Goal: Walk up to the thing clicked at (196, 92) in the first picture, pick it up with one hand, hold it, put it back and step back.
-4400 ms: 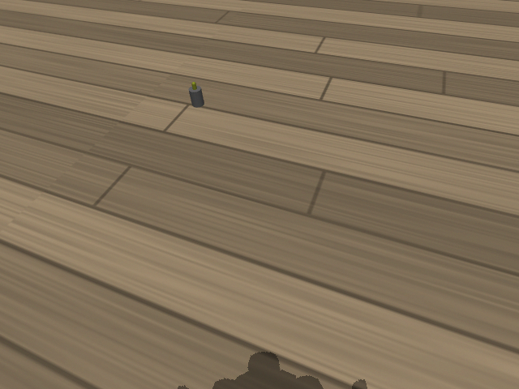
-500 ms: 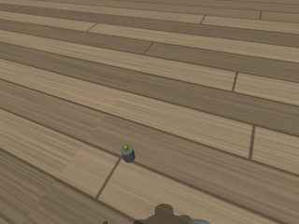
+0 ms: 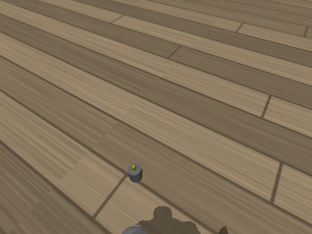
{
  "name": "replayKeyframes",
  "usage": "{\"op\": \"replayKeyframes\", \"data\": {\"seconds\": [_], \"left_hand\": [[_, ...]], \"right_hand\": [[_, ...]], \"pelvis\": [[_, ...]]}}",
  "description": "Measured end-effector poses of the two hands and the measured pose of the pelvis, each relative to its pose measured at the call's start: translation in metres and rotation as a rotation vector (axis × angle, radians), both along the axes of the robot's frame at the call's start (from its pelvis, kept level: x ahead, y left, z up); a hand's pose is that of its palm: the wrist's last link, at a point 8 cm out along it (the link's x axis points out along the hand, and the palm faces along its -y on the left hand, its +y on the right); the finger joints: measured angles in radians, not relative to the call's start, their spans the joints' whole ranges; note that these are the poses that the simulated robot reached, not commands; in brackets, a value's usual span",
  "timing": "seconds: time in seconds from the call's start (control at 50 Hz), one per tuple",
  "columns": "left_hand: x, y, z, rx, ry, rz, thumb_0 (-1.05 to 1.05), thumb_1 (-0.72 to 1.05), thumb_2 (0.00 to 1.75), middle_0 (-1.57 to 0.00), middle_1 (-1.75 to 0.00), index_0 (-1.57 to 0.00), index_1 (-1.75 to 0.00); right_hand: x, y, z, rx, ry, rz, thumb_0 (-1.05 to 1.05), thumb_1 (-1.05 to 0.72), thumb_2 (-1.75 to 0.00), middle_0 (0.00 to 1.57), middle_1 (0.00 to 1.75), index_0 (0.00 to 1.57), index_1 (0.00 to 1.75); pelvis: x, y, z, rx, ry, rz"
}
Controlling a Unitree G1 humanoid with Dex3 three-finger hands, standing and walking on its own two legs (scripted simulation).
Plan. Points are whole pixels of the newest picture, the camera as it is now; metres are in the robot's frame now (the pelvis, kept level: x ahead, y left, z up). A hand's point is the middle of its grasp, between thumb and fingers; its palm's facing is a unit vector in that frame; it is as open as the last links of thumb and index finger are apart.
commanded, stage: walk up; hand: left
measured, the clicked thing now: (134, 171) +0.57 +0.19 -0.68
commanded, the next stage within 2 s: none
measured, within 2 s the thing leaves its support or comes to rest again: neither
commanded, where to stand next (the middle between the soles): +0.24 -0.01 m, yaw -2 degrees
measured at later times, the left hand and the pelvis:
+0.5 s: hand (77, 224) +0.17 +0.27 -0.14, palm faces -0.05 -0.89 -0.45, open 7.3 cm; pelvis +0.12 -0.02 -0.01, yaw -2 degrees
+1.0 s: hand (85, 207) +0.22 +0.26 -0.16, palm faces -0.03 -0.94 -0.34, open 7.3 cm; pelvis +0.15 +0.00 -0.01, yaw -1 degrees
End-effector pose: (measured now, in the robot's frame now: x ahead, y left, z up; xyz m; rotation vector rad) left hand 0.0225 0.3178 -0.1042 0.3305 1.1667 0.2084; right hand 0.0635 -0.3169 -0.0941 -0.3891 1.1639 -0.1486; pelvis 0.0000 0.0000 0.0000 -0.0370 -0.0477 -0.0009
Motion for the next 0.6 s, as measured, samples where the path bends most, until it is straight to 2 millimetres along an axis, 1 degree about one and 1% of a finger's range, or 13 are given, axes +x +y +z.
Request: {"op": "replayKeyframes", "data": {"seconds": [0.06,0.12,0.2,0.28,0.34,0.38,0.42,0.48,0.54,0.6], "left_hand": [[0.015,0.012,-0.017,-0.013,0.031,0.008,0.00,0.91,0.90,-0.20,-0.30,-0.20,-0.30],[0.033,0.013,-0.021,-0.029,0.058,-0.001,0.00,0.91,0.90,-0.20,-0.30,-0.20,-0.30],[0.066,0.015,-0.015,-0.040,0.034,-0.021,0.00,0.91,0.90,-0.20,-0.30,-0.20,-0.30],[0.093,0.016,-0.007,-0.032,0.007,-0.029,0.00,0.91,0.90,-0.20,-0.30,-0.20,-0.30],[0.109,0.013,-0.001,-0.012,0.017,-0.038,0.00,0.91,0.90,-0.20,-0.30,-0.20,-0.30],[0.120,0.010,0.003,0.010,0.026,-0.042,0.00,0.91,0.90,-0.20,-0.30,-0.20,-0.30],[0.130,0.005,0.005,0.040,0.032,-0.043,0.00,0.91,0.90,-0.20,-0.30,-0.20,-0.30],[0.143,-0.006,0.005,0.088,0.027,-0.034,0.00,0.91,0.90,-0.20,-0.30,-0.20,-0.30],[0.152,-0.020,0.010,0.093,0.017,-0.035,0.00,0.91,0.90,-0.20,-0.30,-0.20,-0.30],[0.159,-0.030,0.018,0.086,0.009,-0.032,0.00,0.91,0.90,-0.20,-0.30,-0.20,-0.30]], "right_hand": [[0.034,0.011,0.003,-0.029,-0.053,0.019,0.01,-0.91,-0.90,0.21,0.30,0.20,0.30],[0.057,0.020,0.010,-0.037,-0.125,0.012,0.01,-0.91,-0.90,0.21,0.30,0.20,0.30],[0.069,0.027,0.021,-0.030,-0.143,-0.010,0.01,-0.90,-0.90,0.21,0.30,0.20,0.30],[0.076,0.025,0.020,-0.021,-0.123,-0.019,0.01,-0.90,-0.90,0.21,0.30,0.21,0.30],[0.082,0.017,0.014,-0.010,-0.106,-0.032,0.01,-0.90,-0.90,0.21,0.30,0.21,0.30],[0.088,0.009,0.005,-0.001,-0.089,-0.042,0.01,-0.90,-0.90,0.21,0.30,0.21,0.30],[0.094,0.001,-0.006,0.012,-0.067,-0.052,0.01,-0.90,-0.90,0.21,0.30,0.21,0.30],[0.108,-0.013,-0.030,0.033,-0.034,-0.065,0.01,-0.90,-0.90,0.21,0.30,0.21,0.30],[0.121,-0.015,-0.042,0.054,0.000,-0.059,0.01,-0.91,-0.90,0.21,0.30,0.20,0.30],[0.133,-0.012,-0.043,0.074,0.020,-0.043,0.01,-0.91,-0.90,0.21,0.30,0.20,0.30]], "pelvis": [[0.021,0.011,-0.009,0.030,-0.005,0.002],[0.036,0.020,-0.007,0.015,-0.018,-0.001],[0.056,0.021,0.002,0.018,-0.030,0.001],[0.075,0.017,0.005,0.030,-0.037,-0.006],[0.089,0.011,0.005,0.040,-0.034,-0.020],[0.098,0.005,0.003,0.047,-0.028,-0.022],[0.108,-0.003,-0.002,0.053,-0.020,-0.021],[0.122,-0.016,-0.013,0.045,-0.013,-0.027],[0.128,-0.023,-0.012,0.040,-0.011,-0.022],[0.134,-0.025,-0.006,0.054,-0.003,-0.021]]}}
